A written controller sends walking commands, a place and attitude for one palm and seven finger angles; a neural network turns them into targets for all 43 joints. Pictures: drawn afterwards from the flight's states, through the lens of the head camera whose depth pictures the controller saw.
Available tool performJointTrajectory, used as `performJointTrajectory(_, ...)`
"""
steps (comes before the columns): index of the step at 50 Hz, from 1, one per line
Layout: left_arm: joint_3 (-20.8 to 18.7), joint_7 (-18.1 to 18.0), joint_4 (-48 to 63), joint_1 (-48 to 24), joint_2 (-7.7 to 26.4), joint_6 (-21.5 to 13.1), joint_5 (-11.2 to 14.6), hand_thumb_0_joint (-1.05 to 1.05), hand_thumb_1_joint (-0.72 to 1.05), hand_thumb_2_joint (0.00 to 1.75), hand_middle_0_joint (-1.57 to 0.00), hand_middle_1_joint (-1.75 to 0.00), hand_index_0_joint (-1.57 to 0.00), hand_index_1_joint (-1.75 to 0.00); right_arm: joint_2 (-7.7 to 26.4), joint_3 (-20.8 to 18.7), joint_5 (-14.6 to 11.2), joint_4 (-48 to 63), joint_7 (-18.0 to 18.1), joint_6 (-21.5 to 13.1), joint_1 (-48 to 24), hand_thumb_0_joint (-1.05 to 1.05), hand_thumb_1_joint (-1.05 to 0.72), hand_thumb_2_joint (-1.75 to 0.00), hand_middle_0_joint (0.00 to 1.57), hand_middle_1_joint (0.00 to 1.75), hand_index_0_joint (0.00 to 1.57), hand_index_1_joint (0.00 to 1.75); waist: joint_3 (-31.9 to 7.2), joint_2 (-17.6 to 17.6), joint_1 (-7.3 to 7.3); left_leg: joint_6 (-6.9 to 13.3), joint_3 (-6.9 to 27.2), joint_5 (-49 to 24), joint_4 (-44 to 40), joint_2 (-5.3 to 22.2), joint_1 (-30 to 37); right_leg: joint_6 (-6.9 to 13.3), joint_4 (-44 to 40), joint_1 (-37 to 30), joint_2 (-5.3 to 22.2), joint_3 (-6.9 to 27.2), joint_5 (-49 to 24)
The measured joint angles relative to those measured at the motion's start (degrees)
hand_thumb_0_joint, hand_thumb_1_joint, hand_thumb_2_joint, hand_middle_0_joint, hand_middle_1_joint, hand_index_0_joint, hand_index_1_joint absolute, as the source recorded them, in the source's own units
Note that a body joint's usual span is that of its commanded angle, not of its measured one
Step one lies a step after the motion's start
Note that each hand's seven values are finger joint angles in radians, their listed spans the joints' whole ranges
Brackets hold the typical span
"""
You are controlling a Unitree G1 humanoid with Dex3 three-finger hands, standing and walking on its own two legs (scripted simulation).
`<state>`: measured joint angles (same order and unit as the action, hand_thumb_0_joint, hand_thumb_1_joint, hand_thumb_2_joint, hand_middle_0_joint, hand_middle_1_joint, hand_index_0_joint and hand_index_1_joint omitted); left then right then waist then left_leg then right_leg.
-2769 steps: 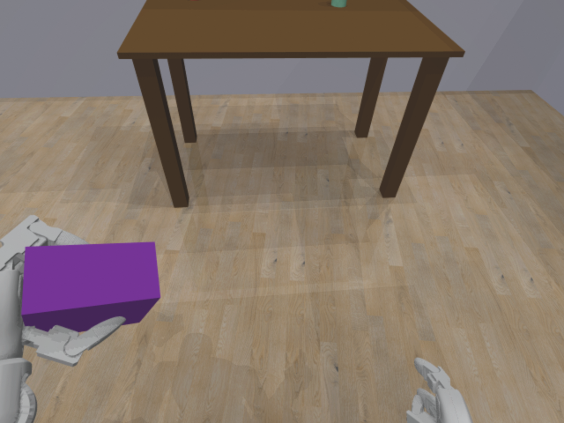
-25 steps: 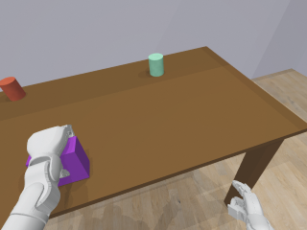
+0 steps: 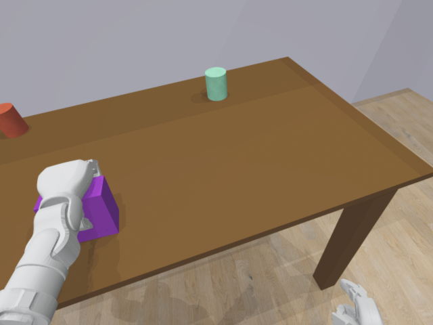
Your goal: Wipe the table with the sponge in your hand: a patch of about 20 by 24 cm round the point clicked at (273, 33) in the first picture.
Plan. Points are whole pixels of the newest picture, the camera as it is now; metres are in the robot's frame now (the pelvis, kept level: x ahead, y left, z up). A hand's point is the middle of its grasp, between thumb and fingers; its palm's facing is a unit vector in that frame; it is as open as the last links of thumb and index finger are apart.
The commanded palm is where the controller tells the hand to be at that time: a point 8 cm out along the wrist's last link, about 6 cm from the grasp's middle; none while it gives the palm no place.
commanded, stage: wipe forward along the first lane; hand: left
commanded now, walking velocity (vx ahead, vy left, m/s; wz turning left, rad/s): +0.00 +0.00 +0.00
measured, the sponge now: (85, 217) +0.30 +0.32 +0.04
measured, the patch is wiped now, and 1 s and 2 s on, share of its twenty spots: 0.40 0.50 0.55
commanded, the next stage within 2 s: slide across to the middle lane in 0.76 s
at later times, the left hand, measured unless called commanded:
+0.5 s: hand (84, 176) +0.37 +0.33 +0.09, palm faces -0.09 +0.00 -1.00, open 10.3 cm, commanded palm +0.35 +0.33 +0.12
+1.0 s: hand (84, 164) +0.40 +0.34 +0.09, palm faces -0.10 +0.02 -0.99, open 10.3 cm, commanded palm +0.39 +0.33 +0.13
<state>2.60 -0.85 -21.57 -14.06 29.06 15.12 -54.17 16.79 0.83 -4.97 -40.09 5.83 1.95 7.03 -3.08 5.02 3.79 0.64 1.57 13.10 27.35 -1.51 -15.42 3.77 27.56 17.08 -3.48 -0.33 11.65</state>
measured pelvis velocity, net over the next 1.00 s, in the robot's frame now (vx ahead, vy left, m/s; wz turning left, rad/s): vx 0.01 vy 0.02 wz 0.01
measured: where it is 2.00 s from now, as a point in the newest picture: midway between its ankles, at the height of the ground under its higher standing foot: outside the picture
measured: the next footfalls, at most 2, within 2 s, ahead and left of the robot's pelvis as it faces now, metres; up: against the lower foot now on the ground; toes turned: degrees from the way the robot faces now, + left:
none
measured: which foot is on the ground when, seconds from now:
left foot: down 0.00-1.00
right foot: down 0.00-1.00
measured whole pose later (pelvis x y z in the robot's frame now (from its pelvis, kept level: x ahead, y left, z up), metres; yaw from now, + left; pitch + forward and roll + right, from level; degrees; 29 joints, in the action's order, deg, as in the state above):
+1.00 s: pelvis +0.01 +0.02 +0.00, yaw +0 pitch +7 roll +0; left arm 2.2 -4.9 -48.6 -35.4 32.2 7.7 -57.8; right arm 16.5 0.0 -5.8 -41.3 4.7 4.2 12.2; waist -4.9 3.4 0.5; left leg 2.0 1.6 13.2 27.8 -2.4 -21.6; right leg 2.2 26.1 22.1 -2.6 -0.3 11.0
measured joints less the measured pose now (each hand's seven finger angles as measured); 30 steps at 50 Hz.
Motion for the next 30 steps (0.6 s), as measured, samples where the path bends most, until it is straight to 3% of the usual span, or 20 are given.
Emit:
performJointTrajectory(9, 0.92, -1.31, -6.78, -6.21, 0.07, -1.96, -0.72, 0.0, -0.58, 1.07, -0.74, -1.31, -0.77, -1.3, -0.03, 0.0, -0.4, -0.92, 0.31, 0.01, 0.87, 0.01, -0.9, -0.9, 0.2, 0.3, 0.2, 0.3, -0.21, -0.48, 0.11, 0.26, 0.57, -0.39, 0.54, -0.43, -1.86, -0.16, 0.51, 1.63, 0.44, -0.6, -0.19)
performJointTrajectory(19, 0.58, -1.28, -16.73, -13.93, 1.29, -3.88, -1.8, 0.01, -0.58, 1.07, -0.74, -1.31, -0.76, -1.31, -0.63, 0.36, -0.56, -0.59, 0.22, 0.31, 2.09, 0.01, -0.9, -0.9, 0.2, 0.3, 0.2, 0.3, -0.6, -1.08, -1.45, 0.21, 0.68, -0.49, 0.97, -0.46, -3.96, -0.28, 0.55, 3.52, 0.48, -0.73, -0.41)
performJointTrajectory(30, -1.88, -2.38, -22.57, -17.57, 2.95, -7.23, -2.62, 0.01, -0.58, 1.07, -0.74, -1.31, -0.76, -1.31, 0.03, -0.44, -0.5, -1.32, -0.37, 1.52, 4.52, 0.01, -0.9, -0.9, 0.2, 0.3, 0.2, 0.3, -1.21, -1.46, -2.57, 0.43, 0.2, 0.06, 1.23, -0.28, -5.52, -0.61, 0.01, 4.85, 0.27, -0.21, -0.44)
